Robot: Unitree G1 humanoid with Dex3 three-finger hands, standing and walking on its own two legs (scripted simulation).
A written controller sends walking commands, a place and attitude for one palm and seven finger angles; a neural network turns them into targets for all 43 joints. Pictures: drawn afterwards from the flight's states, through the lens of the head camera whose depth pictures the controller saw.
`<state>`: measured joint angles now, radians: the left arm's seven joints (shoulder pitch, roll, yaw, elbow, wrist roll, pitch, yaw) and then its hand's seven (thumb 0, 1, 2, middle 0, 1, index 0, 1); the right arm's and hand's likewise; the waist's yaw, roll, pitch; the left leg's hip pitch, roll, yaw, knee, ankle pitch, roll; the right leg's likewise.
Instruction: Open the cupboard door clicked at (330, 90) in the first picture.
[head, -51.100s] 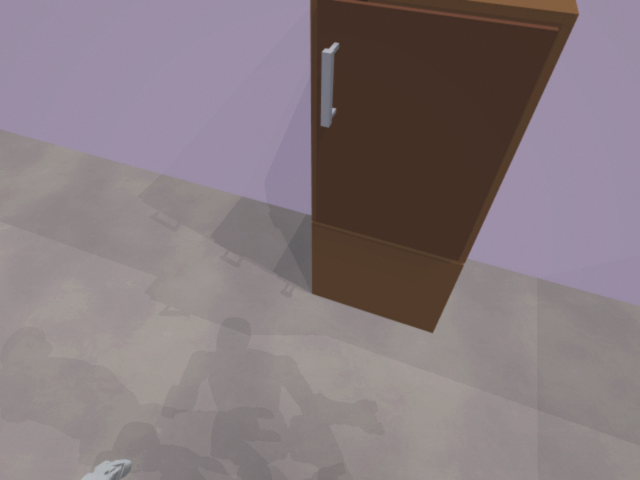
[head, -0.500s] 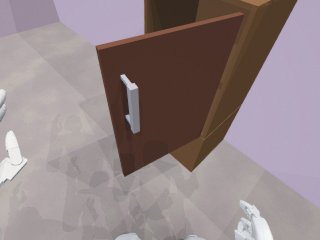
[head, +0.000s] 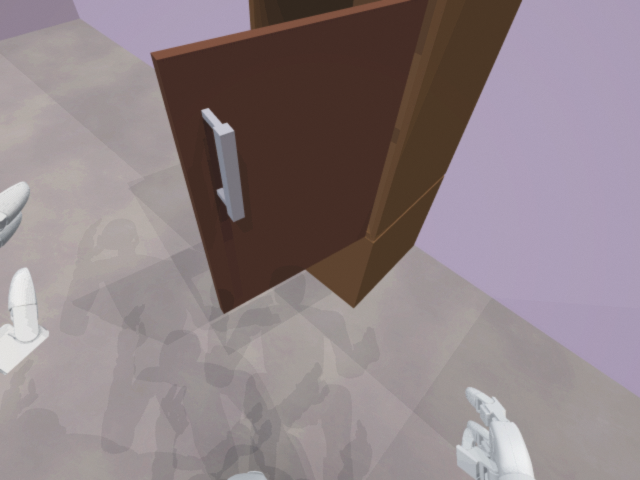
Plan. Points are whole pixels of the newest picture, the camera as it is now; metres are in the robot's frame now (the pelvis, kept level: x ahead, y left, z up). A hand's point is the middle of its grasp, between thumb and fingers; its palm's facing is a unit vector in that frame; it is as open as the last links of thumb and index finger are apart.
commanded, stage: stop stepping back and stand still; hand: left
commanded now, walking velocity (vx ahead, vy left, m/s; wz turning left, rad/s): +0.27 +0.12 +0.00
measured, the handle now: (223, 168) +0.48 +0.18 +0.10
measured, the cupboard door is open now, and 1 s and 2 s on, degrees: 77 77 77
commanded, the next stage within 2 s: let the arm hang, fingers relaxed in 0.70 s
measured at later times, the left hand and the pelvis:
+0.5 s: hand out of the picture +0.11 +0.28 +0.16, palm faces +0.51 -0.77 -0.38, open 7.4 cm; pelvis -0.08 +0.01 +0.00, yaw +4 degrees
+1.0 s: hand out of the picture +0.06 +0.26 -0.11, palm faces +0.18 -0.93 -0.32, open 7.4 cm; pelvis -0.09 +0.02 -0.02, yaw +8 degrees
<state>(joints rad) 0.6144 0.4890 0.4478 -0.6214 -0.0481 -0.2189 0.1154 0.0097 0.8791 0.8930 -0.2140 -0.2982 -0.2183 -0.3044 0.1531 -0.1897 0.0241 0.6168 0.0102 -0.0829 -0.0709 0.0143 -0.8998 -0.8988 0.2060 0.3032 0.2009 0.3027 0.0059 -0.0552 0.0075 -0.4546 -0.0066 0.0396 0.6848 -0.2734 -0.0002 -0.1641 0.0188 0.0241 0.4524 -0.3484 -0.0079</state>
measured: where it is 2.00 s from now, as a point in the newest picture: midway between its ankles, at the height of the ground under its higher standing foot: outside the picture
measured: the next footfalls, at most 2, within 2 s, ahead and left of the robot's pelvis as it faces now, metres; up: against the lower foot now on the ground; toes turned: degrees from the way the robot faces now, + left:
left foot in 0.02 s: +0.05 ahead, +0.09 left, +0.00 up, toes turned +2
left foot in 0.50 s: -0.06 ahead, +0.15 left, +0.00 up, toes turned +11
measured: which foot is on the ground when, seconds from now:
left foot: up 0.00-0.00, down 0.02-0.26, up 0.28-0.48, down 0.50-1.00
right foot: down 0.00-1.00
